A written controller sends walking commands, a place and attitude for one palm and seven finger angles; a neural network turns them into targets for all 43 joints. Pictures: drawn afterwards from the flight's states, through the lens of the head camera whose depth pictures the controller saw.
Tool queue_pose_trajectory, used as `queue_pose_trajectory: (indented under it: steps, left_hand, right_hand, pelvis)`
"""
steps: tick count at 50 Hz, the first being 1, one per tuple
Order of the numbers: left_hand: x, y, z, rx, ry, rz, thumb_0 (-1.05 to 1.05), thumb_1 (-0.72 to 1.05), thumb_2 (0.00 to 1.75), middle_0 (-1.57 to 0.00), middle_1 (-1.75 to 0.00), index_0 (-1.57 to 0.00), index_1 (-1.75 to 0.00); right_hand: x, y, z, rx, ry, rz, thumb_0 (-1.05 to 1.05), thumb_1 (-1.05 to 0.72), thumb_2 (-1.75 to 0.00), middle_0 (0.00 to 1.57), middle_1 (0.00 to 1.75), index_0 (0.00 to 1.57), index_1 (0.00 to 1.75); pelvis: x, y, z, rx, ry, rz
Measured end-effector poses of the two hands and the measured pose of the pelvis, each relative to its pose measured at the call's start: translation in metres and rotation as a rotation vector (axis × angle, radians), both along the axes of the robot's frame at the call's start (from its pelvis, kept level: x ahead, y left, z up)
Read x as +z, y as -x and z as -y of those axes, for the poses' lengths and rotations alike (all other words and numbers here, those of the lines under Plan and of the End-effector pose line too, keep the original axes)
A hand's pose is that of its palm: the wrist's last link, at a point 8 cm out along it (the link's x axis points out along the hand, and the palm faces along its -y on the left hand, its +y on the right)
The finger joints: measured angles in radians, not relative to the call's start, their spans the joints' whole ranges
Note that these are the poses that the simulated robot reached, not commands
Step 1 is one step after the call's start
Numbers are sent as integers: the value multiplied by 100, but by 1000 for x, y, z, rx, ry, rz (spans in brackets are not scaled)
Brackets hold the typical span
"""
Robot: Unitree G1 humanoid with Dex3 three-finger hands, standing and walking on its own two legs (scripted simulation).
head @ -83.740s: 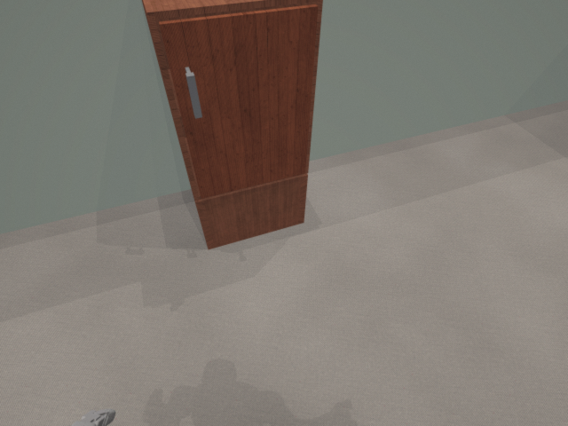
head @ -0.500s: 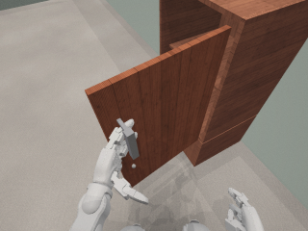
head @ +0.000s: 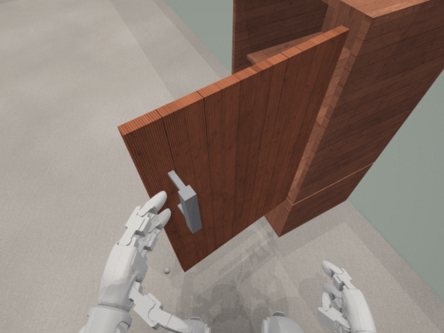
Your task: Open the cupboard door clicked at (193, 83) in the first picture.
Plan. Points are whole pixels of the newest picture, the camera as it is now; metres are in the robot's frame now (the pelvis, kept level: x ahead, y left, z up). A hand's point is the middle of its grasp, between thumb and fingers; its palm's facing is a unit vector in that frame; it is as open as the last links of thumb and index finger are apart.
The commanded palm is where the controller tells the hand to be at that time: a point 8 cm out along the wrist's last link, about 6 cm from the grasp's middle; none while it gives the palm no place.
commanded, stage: slide the hand sideways off the handle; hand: left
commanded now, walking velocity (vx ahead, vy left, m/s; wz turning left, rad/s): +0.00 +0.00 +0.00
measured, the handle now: (184, 202) +0.32 +0.09 +0.07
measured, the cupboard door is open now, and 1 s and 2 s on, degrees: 98 98 98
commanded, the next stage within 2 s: draw the hand back to the body in 0.40 s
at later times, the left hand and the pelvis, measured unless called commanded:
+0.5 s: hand (132, 296) +0.17 +0.14 +0.07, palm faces -0.06 -1.00 -0.03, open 16.3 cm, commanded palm +0.15 +0.20 +0.07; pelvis -0.01 -0.01 -0.01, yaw +0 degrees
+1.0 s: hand (86, 274) +0.18 +0.19 +0.12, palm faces -0.03 -1.00 -0.09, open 16.2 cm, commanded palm +0.15 +0.25 +0.15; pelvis +0.00 +0.00 +0.03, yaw +0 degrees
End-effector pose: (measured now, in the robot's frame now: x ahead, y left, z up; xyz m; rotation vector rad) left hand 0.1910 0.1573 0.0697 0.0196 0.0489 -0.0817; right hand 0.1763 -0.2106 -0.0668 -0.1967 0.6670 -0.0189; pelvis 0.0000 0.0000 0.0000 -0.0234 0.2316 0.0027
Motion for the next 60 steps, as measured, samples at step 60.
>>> queue_pose_trajectory:
  steps: [60]
  left_hand:
    - [96, 32, -110, 348, -324, -34, -1, -25, 40, -16, -30, -17, -30]
  right_hand:
    - [58, -12, -2, -59, 44, 98, 1, -90, -90, 20, 29, 20, 30]
  pelvis:
    - [49, -18, -9, 5, 19, 171]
